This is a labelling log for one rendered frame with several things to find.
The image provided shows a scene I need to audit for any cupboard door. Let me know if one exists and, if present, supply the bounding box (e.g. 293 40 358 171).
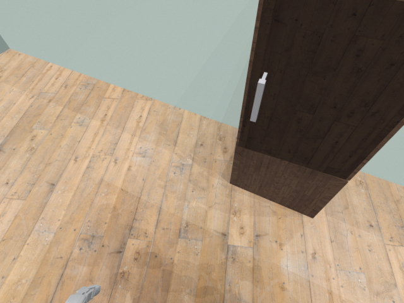
238 0 404 180

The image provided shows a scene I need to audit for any handle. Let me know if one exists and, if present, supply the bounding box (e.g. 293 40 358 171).
250 72 268 122

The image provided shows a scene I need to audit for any robot left hand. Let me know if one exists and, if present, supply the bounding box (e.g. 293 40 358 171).
65 285 101 303

